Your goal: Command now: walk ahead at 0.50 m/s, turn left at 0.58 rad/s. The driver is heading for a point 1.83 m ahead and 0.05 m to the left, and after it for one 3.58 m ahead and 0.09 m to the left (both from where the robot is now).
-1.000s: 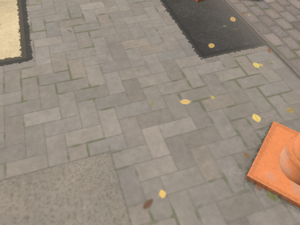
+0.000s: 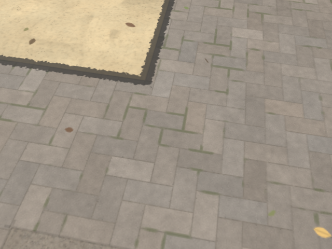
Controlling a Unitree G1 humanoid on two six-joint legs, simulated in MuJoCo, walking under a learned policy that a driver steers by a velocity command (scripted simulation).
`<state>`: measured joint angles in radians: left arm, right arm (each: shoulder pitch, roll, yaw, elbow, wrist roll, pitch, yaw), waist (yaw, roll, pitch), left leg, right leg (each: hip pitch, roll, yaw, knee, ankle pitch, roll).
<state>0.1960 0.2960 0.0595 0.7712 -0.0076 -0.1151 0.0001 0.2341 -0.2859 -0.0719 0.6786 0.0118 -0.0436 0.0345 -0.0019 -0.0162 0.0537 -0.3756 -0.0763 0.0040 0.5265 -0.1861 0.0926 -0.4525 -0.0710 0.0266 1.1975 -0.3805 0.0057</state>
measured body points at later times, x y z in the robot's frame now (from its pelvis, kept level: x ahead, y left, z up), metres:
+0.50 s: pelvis +0.28 -0.03 +0.00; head +0.30 -0.04 +0.45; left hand +0.34 +0.26 -0.09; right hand +0.44 -0.28 -0.11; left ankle +0.16 +0.07 -0.64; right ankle +0.34 -0.13 -0.73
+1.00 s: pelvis +0.51 +0.09 +0.01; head +0.53 +0.11 +0.46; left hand +0.50 +0.38 -0.12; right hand +0.71 -0.13 -0.08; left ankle +0.52 +0.19 -0.73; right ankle +0.49 -0.08 -0.65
